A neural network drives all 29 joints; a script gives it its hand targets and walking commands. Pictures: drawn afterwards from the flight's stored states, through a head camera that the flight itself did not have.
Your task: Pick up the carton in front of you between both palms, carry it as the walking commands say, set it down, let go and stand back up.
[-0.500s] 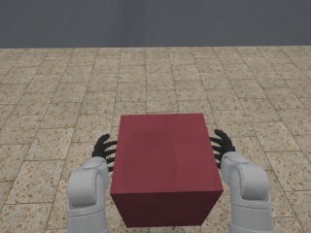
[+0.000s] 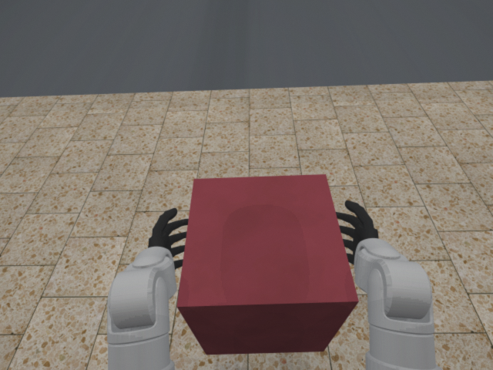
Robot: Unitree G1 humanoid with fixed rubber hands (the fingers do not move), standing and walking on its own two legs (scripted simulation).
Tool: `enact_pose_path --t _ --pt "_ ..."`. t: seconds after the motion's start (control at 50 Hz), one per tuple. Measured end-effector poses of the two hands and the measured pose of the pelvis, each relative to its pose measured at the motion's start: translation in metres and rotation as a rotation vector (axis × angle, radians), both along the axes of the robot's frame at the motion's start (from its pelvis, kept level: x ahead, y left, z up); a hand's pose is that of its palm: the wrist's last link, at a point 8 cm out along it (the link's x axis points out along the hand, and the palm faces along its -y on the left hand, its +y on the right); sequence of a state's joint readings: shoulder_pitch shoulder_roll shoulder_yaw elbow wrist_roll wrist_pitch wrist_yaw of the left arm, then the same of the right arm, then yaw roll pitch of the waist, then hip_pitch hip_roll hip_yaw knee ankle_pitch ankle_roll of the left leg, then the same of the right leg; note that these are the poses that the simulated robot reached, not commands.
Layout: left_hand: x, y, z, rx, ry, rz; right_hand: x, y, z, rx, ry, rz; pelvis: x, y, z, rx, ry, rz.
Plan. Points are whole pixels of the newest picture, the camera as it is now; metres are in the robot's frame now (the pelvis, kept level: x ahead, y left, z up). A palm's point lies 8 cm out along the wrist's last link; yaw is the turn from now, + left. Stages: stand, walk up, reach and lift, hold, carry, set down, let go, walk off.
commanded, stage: carry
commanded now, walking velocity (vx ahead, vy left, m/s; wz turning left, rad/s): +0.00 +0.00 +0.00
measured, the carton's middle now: (262, 270) +0.27 +0.00 +0.00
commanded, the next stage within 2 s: hold in 1.32 s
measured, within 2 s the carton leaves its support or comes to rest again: neither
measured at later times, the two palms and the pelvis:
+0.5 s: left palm (150, 255) +0.28 +0.17 +0.06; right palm (342, 244) +0.28 -0.13 +0.06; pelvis +0.02 +0.02 -0.01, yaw +0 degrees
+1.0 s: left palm (151, 278) +0.26 +0.17 +0.03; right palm (339, 268) +0.26 -0.12 +0.03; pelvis -0.02 +0.02 +0.00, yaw +0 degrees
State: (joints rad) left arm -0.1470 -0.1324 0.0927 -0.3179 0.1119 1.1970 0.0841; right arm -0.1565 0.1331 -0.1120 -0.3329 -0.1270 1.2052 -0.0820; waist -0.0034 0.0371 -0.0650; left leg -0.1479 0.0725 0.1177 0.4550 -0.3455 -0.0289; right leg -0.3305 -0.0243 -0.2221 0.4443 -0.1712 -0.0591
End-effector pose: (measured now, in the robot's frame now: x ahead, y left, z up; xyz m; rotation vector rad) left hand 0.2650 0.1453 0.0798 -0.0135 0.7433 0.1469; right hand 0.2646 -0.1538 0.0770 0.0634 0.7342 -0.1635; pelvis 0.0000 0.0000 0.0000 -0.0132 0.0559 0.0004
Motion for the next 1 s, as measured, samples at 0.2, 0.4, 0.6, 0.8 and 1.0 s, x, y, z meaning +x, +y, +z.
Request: enact_pose_path --t 0.2,0.4,0.6,0.8,1.0 --pt "0.028 0.015 0.006 -0.021 -0.037 0.022 0.034 0.015 0.012 -0.018 -0.037 0.020 0.032 0.008 -0.003 0.002 0.017 0.002" --pt "0.024 0.023 -0.006 -0.016 -0.018 0.013 0.028 0.023 -0.001 -0.025 -0.017 0.022 0.031 0.018 -0.007 -0.001 0.011 0.003" --pt "0.003 0.026 -0.023 0.008 -0.007 -0.005 0.007 0.026 -0.018 -0.044 -0.007 0.039 0.015 0.021 -0.008 0.001 -0.015 0.004" --pt "-0.011 0.029 -0.033 0.035 -0.030 -0.024 -0.006 0.029 -0.028 -0.075 -0.030 0.066 -0.004 0.023 -0.005 0.006 -0.031 0.005" --pt "-0.009 0.028 -0.050 0.058 -0.041 -0.045 -0.006 0.029 -0.047 -0.096 -0.041 0.080 -0.023 0.024 -0.004 0.012 -0.035 0.004"
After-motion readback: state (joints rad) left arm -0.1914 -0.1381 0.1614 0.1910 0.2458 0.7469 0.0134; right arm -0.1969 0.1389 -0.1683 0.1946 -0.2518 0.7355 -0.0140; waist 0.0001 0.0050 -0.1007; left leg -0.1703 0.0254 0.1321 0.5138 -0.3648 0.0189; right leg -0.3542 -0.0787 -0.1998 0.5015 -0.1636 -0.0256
